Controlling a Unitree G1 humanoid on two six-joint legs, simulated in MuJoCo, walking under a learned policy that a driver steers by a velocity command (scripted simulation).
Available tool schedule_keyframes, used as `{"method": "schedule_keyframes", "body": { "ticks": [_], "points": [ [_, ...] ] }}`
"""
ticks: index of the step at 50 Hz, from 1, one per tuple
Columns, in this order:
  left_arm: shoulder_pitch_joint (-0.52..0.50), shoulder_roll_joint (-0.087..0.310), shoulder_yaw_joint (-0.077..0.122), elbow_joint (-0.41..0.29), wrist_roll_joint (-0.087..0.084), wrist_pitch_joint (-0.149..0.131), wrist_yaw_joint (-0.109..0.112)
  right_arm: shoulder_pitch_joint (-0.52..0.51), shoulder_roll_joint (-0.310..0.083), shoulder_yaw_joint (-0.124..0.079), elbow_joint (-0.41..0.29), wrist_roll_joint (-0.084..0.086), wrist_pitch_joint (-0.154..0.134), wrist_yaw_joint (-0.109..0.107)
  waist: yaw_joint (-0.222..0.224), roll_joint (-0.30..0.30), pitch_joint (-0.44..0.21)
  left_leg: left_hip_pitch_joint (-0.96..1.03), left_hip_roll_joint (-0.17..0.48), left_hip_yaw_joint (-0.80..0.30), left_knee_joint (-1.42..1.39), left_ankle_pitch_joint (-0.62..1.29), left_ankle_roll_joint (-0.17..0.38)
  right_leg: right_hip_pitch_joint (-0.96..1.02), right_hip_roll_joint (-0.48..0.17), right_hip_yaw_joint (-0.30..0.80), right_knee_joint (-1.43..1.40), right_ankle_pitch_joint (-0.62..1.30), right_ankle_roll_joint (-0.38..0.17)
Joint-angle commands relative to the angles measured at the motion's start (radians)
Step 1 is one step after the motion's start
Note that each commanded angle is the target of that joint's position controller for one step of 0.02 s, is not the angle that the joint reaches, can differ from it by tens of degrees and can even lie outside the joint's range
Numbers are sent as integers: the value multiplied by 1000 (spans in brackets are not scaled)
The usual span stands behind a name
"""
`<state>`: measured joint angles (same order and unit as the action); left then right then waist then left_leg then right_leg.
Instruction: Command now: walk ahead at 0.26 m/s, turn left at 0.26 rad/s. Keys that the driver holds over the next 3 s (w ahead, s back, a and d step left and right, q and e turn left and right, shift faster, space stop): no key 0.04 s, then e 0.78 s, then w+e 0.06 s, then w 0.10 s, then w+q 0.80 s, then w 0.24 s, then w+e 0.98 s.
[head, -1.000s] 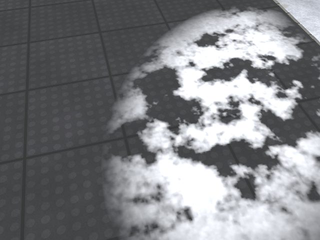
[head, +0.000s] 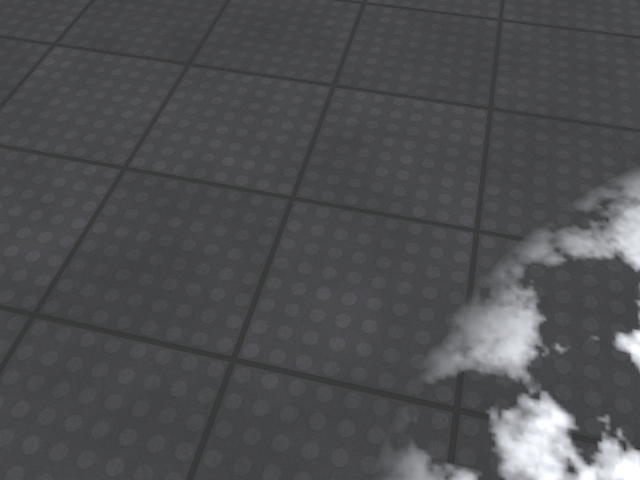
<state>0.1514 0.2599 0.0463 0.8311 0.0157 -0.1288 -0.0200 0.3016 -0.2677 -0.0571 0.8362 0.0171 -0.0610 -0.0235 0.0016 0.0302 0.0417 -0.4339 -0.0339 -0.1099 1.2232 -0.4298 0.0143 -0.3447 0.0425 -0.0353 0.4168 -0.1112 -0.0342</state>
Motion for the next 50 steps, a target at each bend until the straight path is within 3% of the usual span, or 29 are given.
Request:
{"method": "schedule_keyframes", "body": {
  "ticks": [1, 4, 6, 9, 12, 13, 14, 15, 16, 17, 18, 19, 21, 25, 29, 31, 32, 33, 34, 35, 36, 37, 38, 39, 41, 43, 45, 50],
  "points": [
    [32, 62, 3, -6, 7, -13, -7, 87, -16, -7, -50, -6, 3, -2, -35, -88, -111, -75, 85, 1, -116, 42, -15, 162, -266, 200, -149, 645, -213],
    [16, 119, 12, 16, -1, -3, 3, 20, 15, 13, -84, -25, 9, -3, -42, -105, -138, 23, 92, 44, -367, 152, -31, 101, -249, 133, -160, 733, -223],
    [29, 153, 20, 25, -15, 15, 8, -32, -10, 12, -91, -22, 13, -2, -24, -123, -162, 88, 64, 66, -476, 256, -42, 96, -230, 122, -156, 663, -208],
    [56, 186, 29, 34, -33, 41, 13, -114, -57, 2, -116, -18, 23, -9, -2, -130, -134, 101, 36, 68, -583, 297, -40, 113, -234, 177, -130, 461, -188],
    [56, 167, 27, 28, -53, 65, 28, -106, -87, -15, -119, -21, 17, -18, -28, -131, -108, 207, 24, 74, -791, 382, 1, 88, -195, 241, -43, 225, -129],
    [74, 133, 18, 23, -48, 67, 31, -77, -128, -29, -121, -30, 16, -25, -33, -100, -127, 301, 102, 19, -829, 481, 35, 38, -152, 237, 29, 107, -83],
    [96, 65, 0, 2, -25, 65, 29, -32, -193, -45, -132, -45, 25, -37, -22, 55, -188, 444, 295, -124, -805, 739, 112, -88, -56, 157, 227, -189, -24],
    [158, 31, -8, -15, -30, 64, 34, -29, -215, -53, -129, -44, 41, -35, -5, 265, -212, 488, 462, -286, -845, 799, 256, -258, 30, 43, 404, -529, 20],
    [128, 117, 16, -16, -36, 74, 37, -24, -160, -43, -142, -41, 39, -32, -40, 201, -208, 445, 465, -318, -884, 717, 298, -298, -11, 81, 615, -565, 46],
    [121, 152, 35, -17, -40, 94, 41, -71, -124, -32, -153, -38, 32, -30, -16, 134, -184, 402, 419, -250, -891, 639, 266, -317, -36, 100, 713, -504, 56],
    [143, 142, 41, -3, -38, 120, 49, -141, -103, -25, -168, -30, 28, -27, 13, 87, -165, 346, 374, -173, -902, 568, 229, -305, -59, 106, 746, -441, 74],
    [150, 136, 45, -2, -31, 142, 56, -187, -96, -24, -174, -24, 25, -24, 25, 83, -140, 288, 355, -122, -919, 530, 214, -288, -69, 103, 761, -384, 90],
    [136, 95, 40, -28, -30, 163, 56, -206, -102, -26, -158, -36, 26, -23, 32, 98, -103, 200, 309, -20, -947, 511, 208, -237, -68, 64, 730, -308, 109],
    [61, 63, 27, -96, -29, 167, 35, -193, -127, -36, -135, -32, 36, -36, 4, 116, -126, 224, 321, 64, -933, 530, 214, -168, -88, 32, 519, -249, 101],
    [34, 98, 36, -144, -31, 171, 7, -180, -179, -54, -118, -15, 41, -31, -10, 134, -156, 259, 366, 74, -892, 527, 200, -67, -77, -13, 350, -241, 59],
    [70, 98, 44, -144, -30, 174, -3, -197, -187, -58, -112, 2, 45, -29, 20, 124, -150, 242, 358, 101, -833, 464, 157, 21, -54, -47, 193, -154, 18],
    [104, 105, 52, -131, -26, 176, -2, -179, -172, -55, -100, 9, 48, -28, 29, 103, -152, 207, 329, 133, -773, 392, 113, 100, -25, -57, 106, -94, -9],
    [137, 145, 68, -127, -22, 176, 7, -124, -136, -48, -78, -1, 52, -22, 28, 8, -138, 105, 277, 202, -642, 266, 37, 208, -53, 23, 12, 31, -48],
    [157, 273, 97, -152, -17, 175, 30, -121, -62, -25, -111, -50, 54, -12, -1, -315, -127, -180, 138, 305, -294, -135, -77, 352, -337, 407, -35, 387, -163],
    [163, 302, 92, -181, 18, 153, 21, -224, -83, -31, -159, -45, 48, -20, 56, -314, -151, -288, 42, 128, -101, -267, -85, 267, -451, 572, -87, 412, -335],
    [137, 263, 83, -186, 24, 131, 14, -254, -127, -44, -163, -24, 50, -25, 58, -204, -137, -301, 61, 63, -22, -195, -68, 243, -398, 503, -102, 323, -316],
    [78, 234, 76, -193, 6, 118, 17, -232, -139, -52, -151, -16, 55, -32, 20, -163, -113, -308, 74, 44, -28, -92, -54, 224, -336, 422, -94, 263, -251],
    [30, 199, 67, -205, -15, 117, 23, -207, -138, -56, -125, -24, 60, -43, 1, -120, -118, -300, 85, 33, -45, -22, -55, 221, -293, 382, -85, 215, -200],
    [4, 181, 58, -212, -28, 120, 28, -187, -140, -59, -120, -33, 63, -49, -13, -133, -119, -273, 80, 34, -45, 29, -61, 195, -270, 353, -83, 233, -184],
    [22, 168, 52, -219, -22, 124, 38, -162, -121, -57, -121, -28, 59, -44, -20, -143, -149, -236, 57, 33, -33, 92, -67, 200, -245, 339, -80, 269, -185],
    [67, 164, 53, -215, -33, 120, 45, -166, -112, -54, -129, -22, 49, -33, -4, -139, -165, -257, 58, 31, -142, 155, -66, 245, -222, 368, -124, -35, -182],
    [94, 171, 53, -211, -36, 116, 52, -212, -113, -52, -145, -15, 36, -20, 20, -171, -122, -292, 58, 29, -280, 190, -70, 271, -234, 439, -190, -309, -188],
    [130, 178, 52, -183, -22, 92, 49, -239, -91, -38, -143, -13, -12, 14, 53, -174, -88, -183, 67, 52, -528, 241, -64, 262, -244, 426, -218, -272, -189]
  ]
}}
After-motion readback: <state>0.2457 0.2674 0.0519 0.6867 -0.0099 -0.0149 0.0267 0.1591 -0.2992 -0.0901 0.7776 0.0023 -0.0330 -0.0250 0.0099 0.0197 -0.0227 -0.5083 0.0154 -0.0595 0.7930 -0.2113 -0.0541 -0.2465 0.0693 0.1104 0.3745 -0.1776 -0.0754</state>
